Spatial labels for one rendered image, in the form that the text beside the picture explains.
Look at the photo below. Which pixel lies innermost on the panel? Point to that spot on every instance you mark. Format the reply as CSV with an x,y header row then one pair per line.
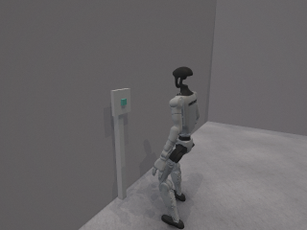
x,y
118,112

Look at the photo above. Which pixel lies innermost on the humanoid robot torso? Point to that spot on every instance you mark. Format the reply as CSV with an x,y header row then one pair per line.
x,y
188,119

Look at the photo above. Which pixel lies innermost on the humanoid robot head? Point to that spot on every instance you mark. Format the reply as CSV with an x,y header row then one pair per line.
x,y
182,73

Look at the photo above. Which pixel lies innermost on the left robot upper arm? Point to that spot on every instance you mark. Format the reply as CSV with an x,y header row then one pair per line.
x,y
175,106

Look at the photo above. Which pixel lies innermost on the right robot upper arm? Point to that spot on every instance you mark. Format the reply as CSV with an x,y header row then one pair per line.
x,y
197,106

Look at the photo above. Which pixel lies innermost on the left robot hand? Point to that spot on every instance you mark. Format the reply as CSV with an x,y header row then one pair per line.
x,y
161,166

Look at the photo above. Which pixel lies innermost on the button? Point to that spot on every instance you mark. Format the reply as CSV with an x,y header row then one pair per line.
x,y
123,101

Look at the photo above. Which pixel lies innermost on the robot left forearm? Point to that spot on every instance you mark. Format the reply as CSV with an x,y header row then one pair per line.
x,y
172,140

